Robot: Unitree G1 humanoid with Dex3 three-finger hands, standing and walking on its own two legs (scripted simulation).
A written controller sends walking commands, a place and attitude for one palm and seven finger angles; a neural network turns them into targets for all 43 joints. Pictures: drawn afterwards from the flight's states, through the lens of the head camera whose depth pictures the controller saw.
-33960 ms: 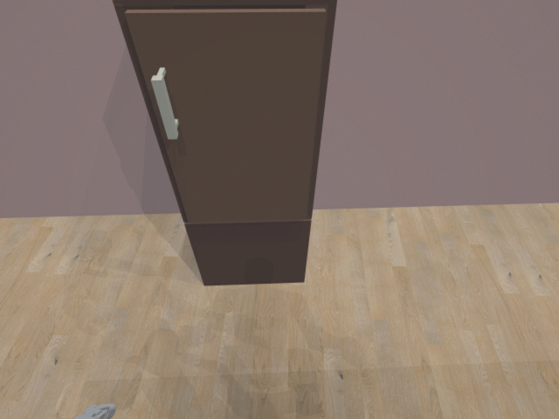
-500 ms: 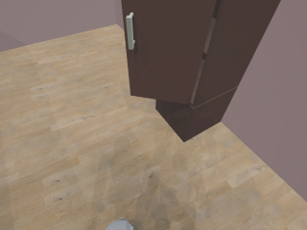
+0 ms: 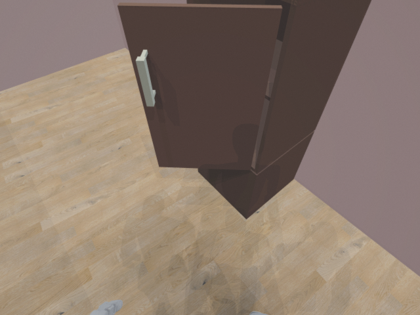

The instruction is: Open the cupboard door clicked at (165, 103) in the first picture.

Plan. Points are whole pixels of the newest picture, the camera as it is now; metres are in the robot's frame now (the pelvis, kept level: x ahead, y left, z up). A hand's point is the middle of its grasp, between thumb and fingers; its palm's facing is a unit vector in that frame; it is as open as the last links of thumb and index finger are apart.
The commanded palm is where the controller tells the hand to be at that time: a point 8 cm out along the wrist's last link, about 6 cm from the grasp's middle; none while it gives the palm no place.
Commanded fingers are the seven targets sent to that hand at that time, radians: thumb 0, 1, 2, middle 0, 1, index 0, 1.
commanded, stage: come to a stop and stand still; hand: left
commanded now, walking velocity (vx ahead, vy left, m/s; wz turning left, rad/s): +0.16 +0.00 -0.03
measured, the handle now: (147, 78) +0.66 +0.19 +0.09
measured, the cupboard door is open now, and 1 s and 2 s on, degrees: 47 47 47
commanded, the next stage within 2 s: none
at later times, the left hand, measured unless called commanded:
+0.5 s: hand out of the picture +0.11 +0.21 -0.18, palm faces +0.07 -0.97 -0.23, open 7.3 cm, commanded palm none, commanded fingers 0.00 0.90 0.90 -0.20 -0.30 -0.20 -0.30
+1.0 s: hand out of the picture +0.04 +0.16 -0.18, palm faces +0.04 -0.98 -0.17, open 7.3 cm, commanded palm none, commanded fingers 0.00 0.90 0.90 -0.20 -0.30 -0.20 -0.30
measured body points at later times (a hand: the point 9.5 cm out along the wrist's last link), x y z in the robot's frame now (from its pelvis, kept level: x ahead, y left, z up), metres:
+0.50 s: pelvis +0.07 +0.01 +0.00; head +0.11 +0.01 +0.44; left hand +0.11 +0.26 -0.16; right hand +0.15 -0.22 -0.15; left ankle +0.11 +0.12 -0.74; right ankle +0.03 -0.11 -0.70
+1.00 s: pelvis +0.01 -0.01 -0.01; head -0.01 +0.01 +0.44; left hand +0.04 +0.21 -0.17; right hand +0.07 -0.25 -0.14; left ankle +0.09 +0.08 -0.74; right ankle +0.02 -0.12 -0.74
